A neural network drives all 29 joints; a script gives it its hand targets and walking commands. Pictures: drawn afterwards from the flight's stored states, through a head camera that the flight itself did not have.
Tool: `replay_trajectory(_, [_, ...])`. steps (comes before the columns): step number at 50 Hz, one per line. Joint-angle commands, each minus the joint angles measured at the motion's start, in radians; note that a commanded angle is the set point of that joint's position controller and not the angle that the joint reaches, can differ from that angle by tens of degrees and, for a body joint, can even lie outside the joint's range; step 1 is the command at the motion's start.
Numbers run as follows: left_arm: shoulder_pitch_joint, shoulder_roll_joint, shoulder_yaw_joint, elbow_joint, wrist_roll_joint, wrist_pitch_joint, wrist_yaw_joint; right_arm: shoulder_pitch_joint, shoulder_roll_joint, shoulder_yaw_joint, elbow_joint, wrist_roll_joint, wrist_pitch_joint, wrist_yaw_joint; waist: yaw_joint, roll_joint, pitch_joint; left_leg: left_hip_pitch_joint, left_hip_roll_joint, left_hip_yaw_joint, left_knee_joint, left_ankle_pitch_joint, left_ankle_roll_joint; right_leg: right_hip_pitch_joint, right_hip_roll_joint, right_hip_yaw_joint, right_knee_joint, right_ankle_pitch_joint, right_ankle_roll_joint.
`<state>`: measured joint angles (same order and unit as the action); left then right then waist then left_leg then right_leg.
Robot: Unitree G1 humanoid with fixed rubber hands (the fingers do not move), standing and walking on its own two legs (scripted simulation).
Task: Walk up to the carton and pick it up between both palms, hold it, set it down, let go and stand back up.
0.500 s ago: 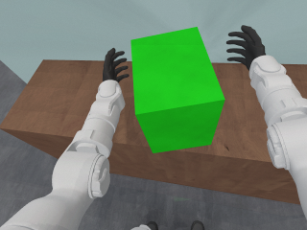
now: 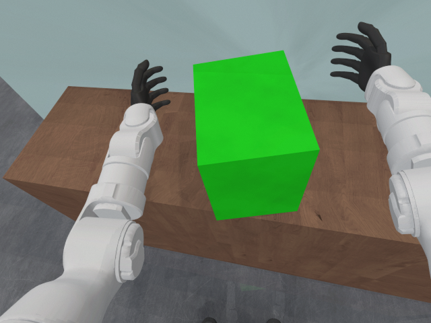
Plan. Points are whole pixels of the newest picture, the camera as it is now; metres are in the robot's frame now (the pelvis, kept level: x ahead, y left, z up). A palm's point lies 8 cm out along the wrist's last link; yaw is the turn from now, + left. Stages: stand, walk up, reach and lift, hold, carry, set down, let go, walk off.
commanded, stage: set down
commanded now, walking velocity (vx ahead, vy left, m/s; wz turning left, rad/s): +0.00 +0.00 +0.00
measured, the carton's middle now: (247, 141) +0.49 +0.05 -0.02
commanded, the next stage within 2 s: none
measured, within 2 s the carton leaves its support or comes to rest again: neither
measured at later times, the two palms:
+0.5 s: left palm (150, 149) +0.37 +0.21 +0.09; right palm (376, 125) +0.47 -0.18 +0.09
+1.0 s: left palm (162, 163) +0.36 +0.19 +0.06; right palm (398, 148) +0.43 -0.21 +0.07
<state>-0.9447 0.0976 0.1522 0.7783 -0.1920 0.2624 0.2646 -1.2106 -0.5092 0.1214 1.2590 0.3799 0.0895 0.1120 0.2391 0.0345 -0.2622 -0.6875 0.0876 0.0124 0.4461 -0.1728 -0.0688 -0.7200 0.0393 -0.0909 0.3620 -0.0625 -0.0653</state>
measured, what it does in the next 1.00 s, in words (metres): stands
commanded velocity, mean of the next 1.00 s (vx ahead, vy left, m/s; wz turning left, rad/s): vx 0.00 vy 0.00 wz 0.00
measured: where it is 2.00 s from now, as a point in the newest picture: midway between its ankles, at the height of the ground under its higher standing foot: outside the picture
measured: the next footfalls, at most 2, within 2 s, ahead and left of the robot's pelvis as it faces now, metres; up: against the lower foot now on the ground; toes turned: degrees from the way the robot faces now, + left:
none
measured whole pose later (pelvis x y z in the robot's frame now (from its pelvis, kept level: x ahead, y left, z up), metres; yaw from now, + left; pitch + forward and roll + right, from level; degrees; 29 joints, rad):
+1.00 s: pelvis -0.01 +0.01 +0.01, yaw -1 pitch +14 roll +1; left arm -0.53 -0.03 0.13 0.53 -0.02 0.14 0.27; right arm -0.77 -0.48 0.10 1.08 0.40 -0.13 0.21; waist 0.12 -0.01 -0.11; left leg -0.48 0.07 0.04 0.41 -0.17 -0.05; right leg -0.55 0.02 -0.06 0.39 -0.09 -0.05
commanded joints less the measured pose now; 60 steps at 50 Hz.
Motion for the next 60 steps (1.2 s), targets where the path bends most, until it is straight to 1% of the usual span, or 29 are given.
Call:
replay_trajectory(1, [-0.417, 0.163, 0.053, -0.286, 0.036, 0.051, -0.010, -0.529, -0.183, -0.023, -0.245, 0.018, 0.005, 0.010, -0.041, -0.237, -0.673, 0.121, -0.090, 0.047, -0.048, 0.322, -0.001, 0.880, 0.021, 0.091, 0.114, 0.476, 0.083])
replay_trajectory(4, [-0.359, 0.148, 0.080, -0.308, 0.070, 0.095, -0.027, -0.469, -0.162, -0.013, -0.257, 0.027, 0.032, 0.013, -0.037, -0.229, -0.588, 0.130, -0.093, 0.049, -0.082, 0.289, 0.003, 0.917, 0.011, 0.096, 0.104, 0.480, 0.096])
replay_trajectory(7, [-0.282, 0.125, 0.106, -0.340, 0.114, 0.110, -0.050, -0.388, -0.136, -0.005, -0.271, 0.028, 0.036, 0.013, -0.039, -0.208, -0.512, 0.147, -0.095, 0.052, -0.112, 0.267, 0.006, 0.950, 0.001, 0.103, 0.093, 0.495, 0.103])
replay_trajectory(10, [-0.191, 0.091, 0.125, -0.377, 0.163, 0.089, -0.074, -0.294, -0.106, -0.008, -0.290, 0.012, 0.011, 0.011, -0.049, -0.183, -0.453, 0.168, -0.095, 0.054, -0.133, 0.256, 0.009, 0.971, -0.006, 0.109, 0.080, 0.500, 0.102])
replay_trajectory(13, [-0.152, 0.076, 0.130, -0.440, 0.195, 0.030, -0.086, -0.252, -0.089, -0.037, -0.350, -0.019, -0.047, 0.007, -0.060, -0.161, -0.454, 0.182, -0.094, 0.055, -0.137, 0.260, 0.014, 0.971, -0.010, 0.108, 0.075, 0.496, 0.103])
replay_trajectory(16, [-0.149, 0.075, 0.103, -0.518, 0.192, -0.038, -0.075, -0.254, -0.099, -0.065, -0.423, -0.036, -0.112, 0.004, -0.073, -0.150, -0.505, 0.198, -0.094, 0.052, -0.120, 0.274, 0.021, 0.959, -0.009, 0.102, 0.077, 0.480, 0.103])
replay_trajectory(19, [-0.126, 0.072, 0.060, -0.572, 0.164, -0.077, -0.052, -0.237, -0.127, -0.074, -0.473, -0.031, -0.151, 0.004, -0.094, -0.155, -0.561, 0.210, -0.093, 0.046, -0.096, 0.277, 0.031, 0.936, -0.004, 0.103, 0.077, 0.443, 0.092])
replay_trajectory(24, [-0.059, 0.059, 0.014, -0.609, 0.115, -0.063, -0.021, -0.174, -0.170, -0.087, -0.529, -0.016, -0.153, 0.006, -0.114, -0.171, -0.598, 0.233, -0.084, 0.035, -0.069, 0.276, 0.046, 0.875, 0.006, 0.113, 0.065, 0.355, 0.057])
replay_trajectory(27, [-0.010, 0.043, 0.009, -0.616, 0.114, -0.034, -0.017, -0.123, -0.183, -0.093, -0.536, -0.012, -0.143, 0.014, -0.114, -0.169, -0.579, 0.258, -0.080, 0.029, -0.063, 0.287, 0.049, 0.850, 0.009, 0.116, 0.057, 0.324, 0.047])
replay_trajectory(31, [0.053, 0.017, 0.015, -0.611, 0.138, -0.005, -0.024, -0.049, -0.180, -0.090, -0.515, -0.010, -0.140, 0.033, -0.110, -0.165, -0.502, 0.279, -0.081, 0.027, -0.075, 0.271, 0.055, 0.836, 0.007, 0.117, 0.048, 0.276, 0.050])
replay_trajectory(32, [-0.074, 0.007, -0.005, -0.583, 0.119, -0.006, -0.014, -0.184, -0.207, -0.156, -0.528, -0.025, -0.136, 0.042, -0.125, -0.175, -0.448, 0.219, -0.099, 0.023, -0.080, 0.194, 0.029, 0.755, 0.001, 0.117, 0.056, 0.203, 0.061])
replay_trajectory(34, [-0.062, -0.007, -0.014, -0.500, 0.127, -0.025, 0.003, -0.127, -0.172, -0.139, -0.456, -0.033, -0.133, 0.063, -0.109, -0.195, -0.401, 0.195, -0.102, 0.021, -0.093, 0.097, 0.046, 0.737, -0.011, 0.127, 0.051, 0.100, 0.063])
replay_trajectory(35, [-0.067, -0.005, -0.009, -0.485, 0.134, -0.036, 0.005, -0.118, -0.161, -0.133, -0.446, -0.041, -0.138, 0.066, -0.105, -0.200, -0.423, 0.186, -0.104, 0.029, -0.092, 0.083, 0.051, 0.748, -0.017, 0.138, 0.047, 0.089, 0.063])
replay_trajectory(36, [-0.044, -0.007, -0.007, -0.487, 0.140, -0.056, 0.008, -0.083, -0.142, -0.119, -0.438, -0.032, -0.148, 0.069, -0.094, -0.201, -0.450, 0.173, -0.107, 0.033, -0.087, 0.100, 0.056, 0.776, -0.020, 0.146, 0.053, 0.113, 0.066])
replay_trajectory(37, [-0.026, -0.023, -0.015, -0.469, 0.152, -0.071, 0.008, -0.057, -0.141, -0.112, -0.406, -0.026, -0.154, 0.073, -0.103, -0.194, -0.456, 0.179, -0.107, 0.029, -0.086, 0.117, 0.053, 0.797, -0.020, 0.148, 0.058, 0.141, 0.063])
replay_trajectory(40, [-0.020, -0.007, 0.005, -0.432, 0.172, -0.104, 0.005, -0.043, -0.164, -0.082, -0.351, -0.004, -0.183, 0.077, -0.104, -0.188, -0.427, 0.156, -0.112, 0.028, -0.083, 0.156, 0.049, 0.833, -0.024, 0.159, 0.074, 0.233, 0.072])
replay_trajectory(41, [0.024, -0.017, 0.003, -0.445, 0.177, -0.121, 0.005, 0.005, -0.159, -0.060, -0.343, 0.017, -0.199, 0.083, -0.097, -0.181, -0.417, 0.165, -0.111, 0.025, -0.085, 0.186, 0.042, 0.845, -0.019, 0.154, 0.079, 0.260, 0.071])
replay_trajectory(43, [0.029, -0.028, -0.003, -0.456, 0.190, -0.144, 0.006, 0.005, -0.174, -0.070, -0.341, 0.018, -0.230, 0.085, -0.110, -0.165, -0.424, 0.188, -0.110, 0.022, -0.075, 0.201, 0.035, 0.827, -0.016, 0.151, 0.079, 0.267, 0.071])
replay_trajectory(45, [0.048, -0.034, -0.004, -0.454, 0.196, -0.160, 0.004, 0.011, -0.172, -0.071, -0.353, 0.019, -0.255, 0.088, -0.109, -0.161, -0.424, 0.197, -0.110, 0.025, -0.067, 0.215, 0.034, 0.817, -0.009, 0.144, 0.078, 0.283, 0.070])
replay_trajectory(46, [0.043, -0.034, -0.006, -0.473, 0.192, -0.174, 0.008, 0.020, -0.177, -0.067, -0.360, 0.027, -0.264, 0.092, -0.108, -0.146, -0.427, 0.212, -0.108, 0.021, -0.064, 0.224, 0.031, 0.796, -0.008, 0.141, 0.083, 0.271, 0.067])
replay_trajectory(47, [0.053, -0.040, -0.014, -0.474, 0.191, -0.181, 0.009, 0.031, -0.179, -0.070, -0.349, 0.029, -0.270, 0.093, -0.117, -0.154, -0.426, 0.222, -0.104, 0.020, -0.059, 0.221, 0.033, 0.776, -0.003, 0.135, 0.085, 0.254, 0.064])
replay_trajectory(48, [0.043, -0.037, -0.022, -0.507, 0.183, -0.197, 0.016, 0.031, -0.181, -0.079, -0.375, 0.029, -0.282, 0.097, -0.112, -0.136, -0.457, 0.231, -0.102, 0.019, -0.056, 0.230, 0.030, 0.757, 0.000, 0.130, 0.087, 0.240, 0.064])
replay_trajectory(49, [0.108, -0.057, -0.037, -0.503, 0.185, -0.203, 0.018, 0.078, -0.178, -0.075, -0.373, 0.026, -0.292, 0.100, -0.122, -0.144, -0.456, 0.253, -0.101, 0.020, -0.046, 0.248, 0.029, 0.757, 0.005, 0.125, 0.085, 0.253, 0.060])
replay_trajectory(50, [0.120, -0.068, -0.046, -0.510, 0.184, -0.208, 0.016, 0.090, -0.184, -0.083, -0.378, 0.022, -0.300, 0.102, -0.130, -0.142, -0.451, 0.258, -0.101, 0.017, -0.042, 0.253, 0.027, 0.748, 0.006, 0.127, 0.081, 0.260, 0.058])
replay_trajectory(53, [0.185, -0.079, -0.051, -0.516, 0.191, -0.221, 0.009, 0.146, -0.204, -0.088, -0.378, 0.024, -0.330, 0.110, -0.139, -0.133, -0.437, 0.292, -0.097, 0.016, -0.028, 0.303, 0.019, 0.738, 0.018, 0.114, 0.086, 0.310, 0.051])
replay_trajectory(54, [0.218, -0.085, -0.054, -0.531, 0.192, -0.224, 0.008, 0.164, -0.214, -0.095, -0.393, 0.023, -0.343, 0.114, -0.142, -0.134, -0.439, 0.303, -0.096, 0.015, -0.029, 0.309, 0.018, 0.733, 0.019, 0.114, 0.082, 0.310, 0.050])
replay_trajectory(55, [0.199, -0.079, -0.057, -0.552, 0.183, -0.233, 0.008, 0.152, -0.218, -0.109, -0.415, 0.016, -0.355, 0.113, -0.147, -0.134, -0.448, 0.299, -0.096, 0.017, -0.023, 0.302, 0.019, 0.722, 0.016, 0.115, 0.084, 0.302, 0.052])
replay_trajectory(57, [0.261, -0.094, -0.075, -0.545, 0.177, -0.253, 0.005, 0.205, -0.202, -0.103, -0.425, 0.014, -0.371, 0.119, -0.147, -0.158, -0.432, 0.297, -0.097, 0.014, -0.027, 0.285, 0.026, 0.724, 0.018, 0.114, 0.084, 0.282, 0.054])
replay_trajectory(60, [0.287, -0.090, -0.093, -0.510, 0.157, -0.278, 0.009, 0.234, -0.194, -0.113, -0.444, 0.001, -0.379, 0.135, -0.146, -0.193, -0.388, 0.271, -0.095, 0.015, -0.045, 0.187, 0.046, 0.683, 0.012, 0.119, 0.071, 0.143, 0.047])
